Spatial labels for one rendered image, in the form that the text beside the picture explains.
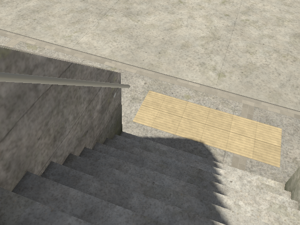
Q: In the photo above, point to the stairs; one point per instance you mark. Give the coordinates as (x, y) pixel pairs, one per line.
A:
(129, 180)

